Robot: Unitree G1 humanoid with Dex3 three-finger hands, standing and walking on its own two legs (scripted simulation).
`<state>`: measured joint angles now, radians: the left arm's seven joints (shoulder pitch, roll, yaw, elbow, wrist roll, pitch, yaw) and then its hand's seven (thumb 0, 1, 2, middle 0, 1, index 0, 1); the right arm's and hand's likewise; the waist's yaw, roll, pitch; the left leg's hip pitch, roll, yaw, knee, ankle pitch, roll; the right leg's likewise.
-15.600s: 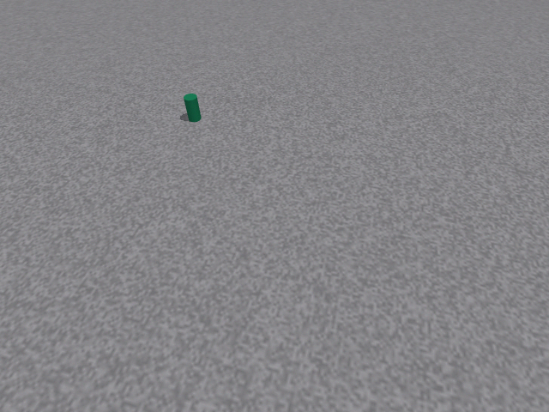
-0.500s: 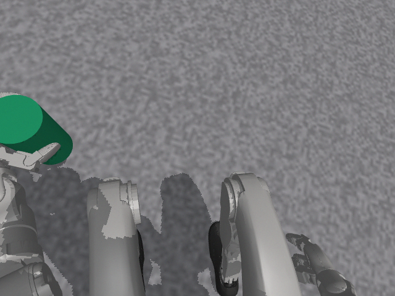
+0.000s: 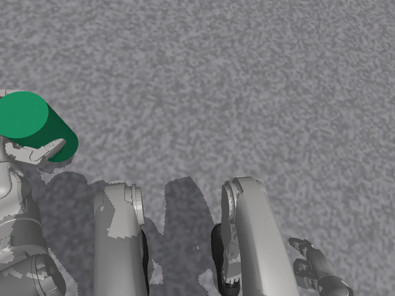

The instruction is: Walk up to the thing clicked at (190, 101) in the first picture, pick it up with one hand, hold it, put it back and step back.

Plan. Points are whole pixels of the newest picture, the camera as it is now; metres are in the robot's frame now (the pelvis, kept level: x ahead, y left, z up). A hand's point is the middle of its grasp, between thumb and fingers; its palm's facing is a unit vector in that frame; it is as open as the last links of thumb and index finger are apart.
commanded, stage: settle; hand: left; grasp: from the side
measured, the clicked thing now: (42, 131) +0.42 +0.30 -0.06
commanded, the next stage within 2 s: lift in 0.04 s
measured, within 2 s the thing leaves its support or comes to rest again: neither
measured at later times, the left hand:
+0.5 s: hand (20, 120) +0.41 +0.30 +0.01, palm faces +0.33 -0.94 -0.07, open 11.4 cm
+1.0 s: hand out of the picture +0.39 +0.27 +0.16, palm faces +0.34 -0.94 -0.08, open 11.3 cm
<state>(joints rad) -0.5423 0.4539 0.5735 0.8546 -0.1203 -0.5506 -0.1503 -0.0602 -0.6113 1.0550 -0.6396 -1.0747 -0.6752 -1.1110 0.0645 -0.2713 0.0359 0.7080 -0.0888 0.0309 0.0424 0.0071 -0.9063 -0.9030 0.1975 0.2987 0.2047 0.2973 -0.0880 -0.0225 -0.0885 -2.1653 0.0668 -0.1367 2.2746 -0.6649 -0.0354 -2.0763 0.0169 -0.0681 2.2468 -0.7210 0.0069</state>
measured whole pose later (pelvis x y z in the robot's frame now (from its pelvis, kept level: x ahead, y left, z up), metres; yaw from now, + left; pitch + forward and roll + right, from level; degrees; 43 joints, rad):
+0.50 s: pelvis +0.00 +0.00 +0.03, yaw +1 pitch +33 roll -4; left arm -0.49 0.42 0.54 0.73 -0.15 -0.50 -0.18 -0.06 -0.61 1.06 -0.64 -1.07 -0.68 -1.11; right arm 0.09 -0.26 0.01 0.70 -0.06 0.02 0.03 0.01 -0.93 -0.90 0.20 0.30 0.21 0.30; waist -0.08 -0.01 -0.12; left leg -2.09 0.07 -0.11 2.18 -0.67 -0.03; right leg -2.01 0.01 -0.06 2.16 -0.73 0.00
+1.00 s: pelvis +0.02 +0.00 +0.15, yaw +3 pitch +30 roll -4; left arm -0.23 0.30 0.36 0.31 -0.17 -0.30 -0.02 -0.06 -0.61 1.04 -0.66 -1.05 -0.69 -1.08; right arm 0.11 -0.23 -0.01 0.64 0.01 -0.01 -0.03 0.01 -0.92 -0.90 0.20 0.30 0.20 0.30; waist -0.04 0.02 -0.16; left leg -1.69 0.07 -0.08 1.79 -0.63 -0.02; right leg -1.61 0.00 -0.05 1.76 -0.68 0.01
